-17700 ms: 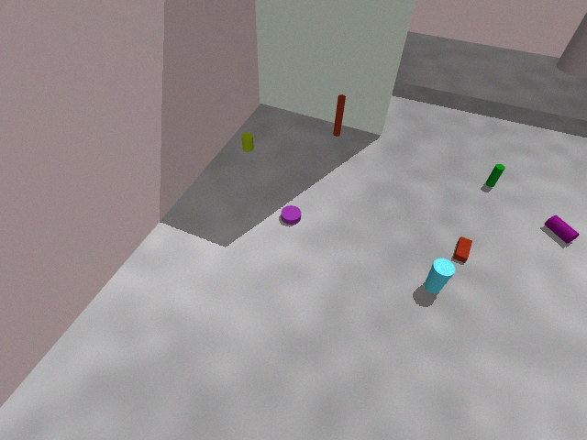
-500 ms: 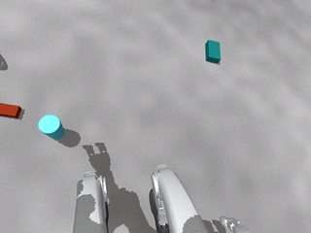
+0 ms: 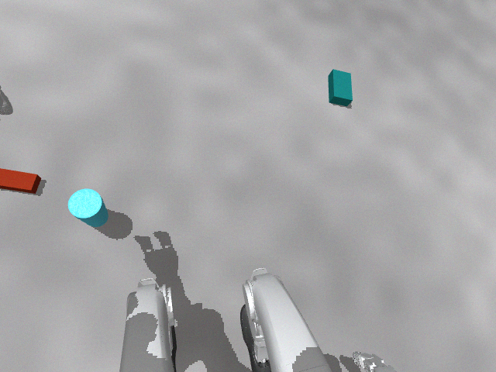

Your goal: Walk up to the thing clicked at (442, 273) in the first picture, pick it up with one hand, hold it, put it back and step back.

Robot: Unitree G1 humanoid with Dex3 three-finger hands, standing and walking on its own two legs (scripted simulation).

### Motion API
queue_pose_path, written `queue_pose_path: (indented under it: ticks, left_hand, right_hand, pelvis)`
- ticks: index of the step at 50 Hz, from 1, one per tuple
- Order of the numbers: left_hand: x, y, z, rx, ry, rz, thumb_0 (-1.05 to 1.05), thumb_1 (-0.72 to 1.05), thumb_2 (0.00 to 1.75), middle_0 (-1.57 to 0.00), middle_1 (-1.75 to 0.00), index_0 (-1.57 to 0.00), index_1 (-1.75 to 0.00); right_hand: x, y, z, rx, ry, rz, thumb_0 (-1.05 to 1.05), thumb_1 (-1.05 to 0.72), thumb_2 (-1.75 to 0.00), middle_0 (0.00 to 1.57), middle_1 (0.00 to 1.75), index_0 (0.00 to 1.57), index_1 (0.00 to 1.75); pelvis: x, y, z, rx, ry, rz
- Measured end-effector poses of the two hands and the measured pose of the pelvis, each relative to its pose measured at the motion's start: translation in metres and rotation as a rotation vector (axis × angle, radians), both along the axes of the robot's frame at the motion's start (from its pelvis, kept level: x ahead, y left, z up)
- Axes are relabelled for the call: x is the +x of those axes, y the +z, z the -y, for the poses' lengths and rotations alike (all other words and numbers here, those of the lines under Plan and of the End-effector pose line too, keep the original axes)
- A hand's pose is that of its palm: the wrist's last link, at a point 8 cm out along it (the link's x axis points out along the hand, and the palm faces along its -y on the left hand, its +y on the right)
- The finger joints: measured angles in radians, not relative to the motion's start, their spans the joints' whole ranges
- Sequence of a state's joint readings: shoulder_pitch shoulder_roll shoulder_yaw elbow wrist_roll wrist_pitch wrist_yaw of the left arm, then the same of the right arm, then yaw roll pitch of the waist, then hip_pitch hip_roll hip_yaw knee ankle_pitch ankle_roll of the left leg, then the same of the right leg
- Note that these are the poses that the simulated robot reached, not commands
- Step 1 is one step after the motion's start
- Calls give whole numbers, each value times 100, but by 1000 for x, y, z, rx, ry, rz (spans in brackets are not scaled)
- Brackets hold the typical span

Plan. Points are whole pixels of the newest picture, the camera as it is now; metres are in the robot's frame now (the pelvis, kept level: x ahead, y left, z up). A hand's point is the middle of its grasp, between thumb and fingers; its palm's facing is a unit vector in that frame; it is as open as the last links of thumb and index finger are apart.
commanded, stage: go down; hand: left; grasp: from above
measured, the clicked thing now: (91, 210) +0.50 +0.29 -0.50
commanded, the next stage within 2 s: approach in 0.30 s
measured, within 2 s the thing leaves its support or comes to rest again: neither
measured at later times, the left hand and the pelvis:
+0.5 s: hand out of the picture +0.46 +0.35 -0.06, palm faces -0.42 -0.06 -0.90, open 14.3 cm; pelvis +0.00 +0.00 +0.01, yaw +0 degrees
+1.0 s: hand (54, 196) +0.47 +0.31 -0.28, palm faces -0.42 -0.03 -0.91, open 14.4 cm; pelvis -0.02 -0.01 -0.14, yaw -2 degrees
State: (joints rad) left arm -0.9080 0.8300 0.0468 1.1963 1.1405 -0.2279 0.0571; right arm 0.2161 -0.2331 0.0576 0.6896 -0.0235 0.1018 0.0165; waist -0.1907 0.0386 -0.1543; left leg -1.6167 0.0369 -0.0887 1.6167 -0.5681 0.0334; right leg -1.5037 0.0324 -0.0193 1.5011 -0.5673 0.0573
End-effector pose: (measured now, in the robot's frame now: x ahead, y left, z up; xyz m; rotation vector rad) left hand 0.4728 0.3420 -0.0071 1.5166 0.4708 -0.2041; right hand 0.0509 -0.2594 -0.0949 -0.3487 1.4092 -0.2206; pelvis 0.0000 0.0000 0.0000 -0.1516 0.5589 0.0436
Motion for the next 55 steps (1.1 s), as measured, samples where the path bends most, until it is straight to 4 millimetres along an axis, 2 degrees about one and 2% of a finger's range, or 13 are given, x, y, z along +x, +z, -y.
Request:
queue_pose_path:
  ticks: [20, 26, 30, 34, 38, 46, 55]
  left_hand:
    - [-5, 10, -6, -4, 0, -5, 0, -59, 101, -8, -108, -7, -109]
    - [-10, 7, -4, -2, -2, -12, 0, -59, 101, -8, -107, -7, -108]
    - [-14, -4, -1, -3, -1, -34, 0, -58, 100, -8, -106, -7, -107]
    - [-16, -30, 3, -3, -12, -59, 0, -58, 99, -8, -106, -7, -107]
    - [-14, -72, 9, -3, -36, -70, 0, -58, 96, -8, -107, -8, -107]
    - [0, -171, 24, 1, -78, -19, 0, -59, 90, -8, -110, -9, -109]
    - [9, -264, 44, -5, -45, -23, 0, -58, 93, -9, -112, -10, -111]
  right_hand:
    - [1, 11, -2, -1, -2, -2, 0, -93, -91, 20, 30, 21, 30]
    - [3, 13, -2, 1, -2, 6, 0, -93, -91, 20, 30, 21, 30]
    - [4, 11, -1, -2, 5, 12, 0, -92, -90, 20, 30, 21, 30]
    - [4, 0, 4, -12, 23, 14, 0, -92, -90, 20, 30, 21, 30]
    - [1, -22, 11, -29, 47, 2, 0, -92, -90, 20, 30, 21, 30]
    - [-16, -90, 22, -48, 71, -65, 0, -92, -90, 20, 30, 21, 30]
    - [-43, -162, 15, -5, 51, -125, 0, -93, -90, 20, 30, 21, 30]
  pelvis:
    - [3, 11, -1, -1, 2, 9]
    - [4, 13, -1, 1, 0, 13]
    - [3, 10, -1, 3, 1, 8]
    - [2, -3, 1, 3, -2, -10]
    - [-3, -30, 2, -2, -9, -41]
    - [-16, -105, 7, -17, -24, -99]
    - [-28, -172, 12, -24, -34, -103]
